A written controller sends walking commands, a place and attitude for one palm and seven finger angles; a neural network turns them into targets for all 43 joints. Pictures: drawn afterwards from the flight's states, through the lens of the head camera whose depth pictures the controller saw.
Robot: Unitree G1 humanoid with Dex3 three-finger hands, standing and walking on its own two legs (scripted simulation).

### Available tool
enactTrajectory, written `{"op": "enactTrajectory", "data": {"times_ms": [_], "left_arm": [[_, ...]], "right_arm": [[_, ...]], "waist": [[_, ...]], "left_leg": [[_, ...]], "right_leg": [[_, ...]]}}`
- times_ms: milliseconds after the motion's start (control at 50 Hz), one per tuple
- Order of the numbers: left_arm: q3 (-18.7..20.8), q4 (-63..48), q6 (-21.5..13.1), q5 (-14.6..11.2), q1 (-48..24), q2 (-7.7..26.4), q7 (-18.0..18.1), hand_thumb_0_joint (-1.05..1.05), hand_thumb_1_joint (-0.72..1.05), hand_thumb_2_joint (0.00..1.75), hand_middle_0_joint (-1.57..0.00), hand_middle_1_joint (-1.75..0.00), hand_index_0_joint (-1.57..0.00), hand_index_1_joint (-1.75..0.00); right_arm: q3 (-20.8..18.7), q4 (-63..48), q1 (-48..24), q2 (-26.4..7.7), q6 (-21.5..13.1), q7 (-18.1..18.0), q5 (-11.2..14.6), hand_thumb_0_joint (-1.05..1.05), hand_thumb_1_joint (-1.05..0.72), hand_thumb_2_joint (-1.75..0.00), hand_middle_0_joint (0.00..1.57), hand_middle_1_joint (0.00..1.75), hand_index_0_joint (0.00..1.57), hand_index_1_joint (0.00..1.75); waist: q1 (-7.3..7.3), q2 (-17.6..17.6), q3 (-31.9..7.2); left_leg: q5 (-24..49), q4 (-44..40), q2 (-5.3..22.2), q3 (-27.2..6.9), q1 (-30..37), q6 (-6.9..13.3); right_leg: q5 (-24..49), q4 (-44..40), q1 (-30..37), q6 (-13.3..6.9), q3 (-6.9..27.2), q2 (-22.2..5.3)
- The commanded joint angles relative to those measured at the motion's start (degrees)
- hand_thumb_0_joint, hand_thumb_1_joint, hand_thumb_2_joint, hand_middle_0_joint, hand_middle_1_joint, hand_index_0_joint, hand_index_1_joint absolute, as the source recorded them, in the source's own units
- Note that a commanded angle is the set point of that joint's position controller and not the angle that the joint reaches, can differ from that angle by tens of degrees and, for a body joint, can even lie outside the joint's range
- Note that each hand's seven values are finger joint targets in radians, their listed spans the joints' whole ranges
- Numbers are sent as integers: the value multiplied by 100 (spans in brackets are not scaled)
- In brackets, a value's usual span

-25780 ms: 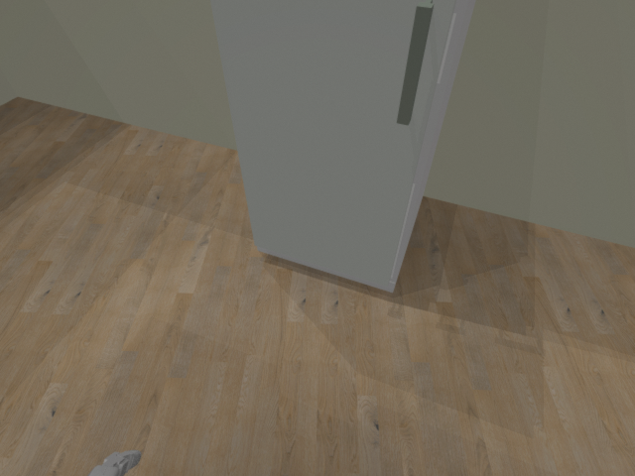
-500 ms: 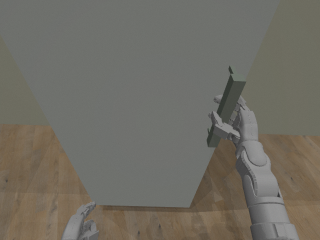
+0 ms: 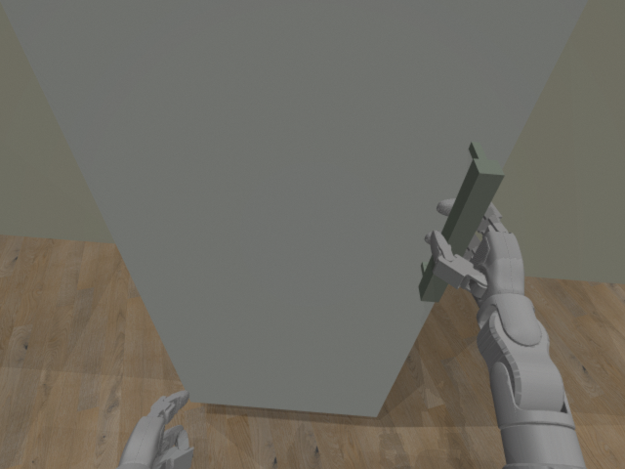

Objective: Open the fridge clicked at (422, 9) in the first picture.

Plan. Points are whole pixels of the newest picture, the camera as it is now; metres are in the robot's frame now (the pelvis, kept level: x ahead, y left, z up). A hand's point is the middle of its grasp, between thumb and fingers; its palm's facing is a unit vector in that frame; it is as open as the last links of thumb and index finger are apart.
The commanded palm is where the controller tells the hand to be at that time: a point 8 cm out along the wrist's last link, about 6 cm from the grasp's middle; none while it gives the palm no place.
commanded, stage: pull the door a little, standing still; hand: right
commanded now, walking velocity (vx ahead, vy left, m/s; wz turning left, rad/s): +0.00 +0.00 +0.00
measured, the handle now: (449, 229) +0.40 -0.14 +0.13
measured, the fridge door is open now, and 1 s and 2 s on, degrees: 0 8 22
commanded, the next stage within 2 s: walk backward, drawing the door open in 0.60 s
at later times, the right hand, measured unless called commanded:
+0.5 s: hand (442, 262) +0.34 -0.12 +0.14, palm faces +0.00 +1.00 -0.02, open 6.5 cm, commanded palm +0.27 -0.17 +0.14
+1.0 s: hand (449, 300) +0.29 -0.12 +0.13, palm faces +0.05 +0.96 -0.27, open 6.9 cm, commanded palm +0.25 -0.17 +0.13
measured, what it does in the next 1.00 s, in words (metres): shifts its weight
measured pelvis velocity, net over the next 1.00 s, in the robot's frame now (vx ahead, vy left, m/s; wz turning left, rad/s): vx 0.09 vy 0.00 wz -0.01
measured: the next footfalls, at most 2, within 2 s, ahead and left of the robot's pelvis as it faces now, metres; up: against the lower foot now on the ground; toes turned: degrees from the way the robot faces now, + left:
right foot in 1.42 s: +0.09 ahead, -0.12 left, +0.00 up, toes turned -4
left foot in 1.74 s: -0.01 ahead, +0.22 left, +0.00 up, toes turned -3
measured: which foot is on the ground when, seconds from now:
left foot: down 0.00-1.00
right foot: down 0.00-1.00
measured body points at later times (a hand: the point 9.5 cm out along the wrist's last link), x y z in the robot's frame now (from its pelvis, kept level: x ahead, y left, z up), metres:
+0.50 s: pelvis +0.04 +0.00 +0.00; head +0.03 +0.01 +0.45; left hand +0.20 +0.22 -0.08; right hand +0.33 -0.17 +0.14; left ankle -0.01 +0.09 -0.74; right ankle -0.04 -0.11 -0.73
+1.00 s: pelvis +0.09 +0.00 +0.01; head +0.12 +0.05 +0.46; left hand +0.27 +0.21 -0.09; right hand +0.28 -0.17 +0.15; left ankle +0.04 +0.07 -0.72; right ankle -0.03 -0.12 -0.70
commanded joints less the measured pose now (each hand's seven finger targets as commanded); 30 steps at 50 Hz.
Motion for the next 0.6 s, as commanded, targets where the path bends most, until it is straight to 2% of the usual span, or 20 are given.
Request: {"op": "enactTrajectory", "data": {"times_ms": [0, 40, 60, 80, 120, 180, 200, 280, 300, 320, 360, 400, 440, 500, 580], "left_arm": [[225, -984, -262, 8, -736, 621, 12, 0, 90, 90, -20, -30, -20, -30], [235, -1018, -236, 8, -717, 585, -2, 0, 90, 90, -20, -30, -20, -30], [227, -1034, -227, 10, -701, 585, -10, 0, 90, 90, -20, -30, -20, -30], [237, -938, -208, 1, -659, 616, 11, 0, 90, 90, -20, -30, -20, -30], [239, -909, -209, 20, -644, 615, 32, 0, 90, 90, -20, -30, -20, -30], [253, -969, -204, 36, -622, 587, 12, 0, 90, 90, -20, -30, -20, -30], [258, -970, -189, 39, -636, 591, 3, 0, 90, 90, -20, -30, -20, -30], [248, -1091, -152, 50, -671, 544, -49, 0, 90, 90, -20, -30, -20, -30], [248, -1107, -117, 56, -688, 559, -56, 0, 90, 90, -20, -30, -20, -30], [230, -1154, -108, 58, -703, 519, -78, 0, 90, 90, -20, -30, -20, -30], [239, -1218, -86, 51, -726, 511, -106, 0, 90, 90, -20, -30, -20, -30], [234, -1302, -49, 56, -778, 524, -127, 0, 90, 90, -20, -30, -20, -30], [227, -1385, -25, 45, -802, 469, -163, 0, 90, 90, -20, -30, -20, -30], [250, -1489, 16, 39, -843, 479, -200, 0, 90, 90, -20, -30, -20, -30], [268, -1639, -8, 25, -805, 436, -262, 0, 90, 90, -20, -30, -20, -30]], "right_arm": [[-101, -1831, -731, -588, -391, 183, 61, 0, -90, -90, 45, 140, 45, 140], [-164, -2027, -437, -606, -342, 187, 65, 0, -90, -90, 45, 140, 45, 140], [-26, -2153, -478, -495, -313, 202, 59, 0, -90, -90, 45, 140, 45, 140], [-146, -2021, -896, -681, -280, 171, 47, 0, -90, -90, 45, 140, 45, 140], [52, -2016, -1400, -529, -227, 120, 3, 0, -90, -90, 45, 140, 45, 140], [-16, -2159, -688, -475, -161, 92, 15, 0, -90, -90, 45, 140, 45, 140], [-6, -2194, -497, -500, -154, 88, -15, 0, -90, -90, 45, 140, 45, 140], [48, -2756, 84, -445, -179, 136, 9, 0, -90, -90, 45, 140, 45, 140], [-10, -2773, 355, -526, -173, 125, -19, 0, -90, -90, 45, 140, 45, 140], [87, -2953, 502, -406, -179, 140, -2, 0, -90, -90, 45, 140, 45, 140], [60, -3269, 889, -441, -180, 162, 9, 0, -90, -90, 45, 140, 45, 140], [8, -3482, 1400, -482, -154, 176, 22, 0, -90, -90, 45, 140, 45, 140], [95, -3897, 1845, -383, -137, 190, 35, 0, -90, -90, 45, 140, 45, 140], [37, -4449, 2696, -460, -91, 159, 23, 0, -90, -90, 45, 140, 45, 140], [217, -5291, 3946, -313, -90, 203, 37, 0, -90, -90, 45, 140, 45, 140]], "waist": [[-311, 353, -1395], [-320, 279, -1477], [-285, 244, -1488], [-202, 303, -1400], [-114, 308, -1326], [-239, 162, -1568], [-262, 248, -1553], [-310, 229, -1732], [-356, 200, -1694], [-338, 262, -1667], [-358, 194, -1659], [-412, 290, -1526], [-399, 231, -1482], [-465, 106, -1452], [-454, 140, -1395]], "left_leg": [[3127, 0, 166, -148, 1029, -49], [3323, 13, 165, -150, 1092, -55], [3437, 27, 172, -146, 1085, -61], [3460, 1, 165, -154, 987, -68], [3373, -8, 148, -146, 852, -72], [3625, 63, 171, -127, 982, -70], [3701, 76, 183, -116, 1037, -59], [4044, 132, 211, -119, 1213, -73], [4074, 149, 218, -122, 1231, -59], [4120, 142, 221, -106, 1240, -68], [4113, 158, 217, -105, 1237, -67], [4138, 158, 223, -106, 1231, -57], [4132, 174, 221, -89, 1214, -62], [4101, 221, 216, -85, 1173, -46], [4278, 311, 232, -25, 1112, -96]], "right_leg": [[2797, -48, 267, -37, 269, -26], [2976, -41, 321, -32, 236, -31], [3078, -21, 345, -31, 229, -24], [3049, 0, 360, -28, 232, -31], [3066, 20, 409, -52, 263, -26], [3415, 82, 517, -25, 270, -26], [3499, 88, 517, -21, 272, -42], [3758, 89, 557, -15, 269, -53], [3846, 101, 529, -18, 265, -72], [3849, 76, 513, -19, 261, -76], [3915, 85, 503, -10, 254, -100], [3870, 99, 399, -24, 257, -110], [3892, 91, 366, -10, 246, -130], [4004, 152, 322, -5, 257, -154], [3969, 251, 157, -20, 239, -149]]}}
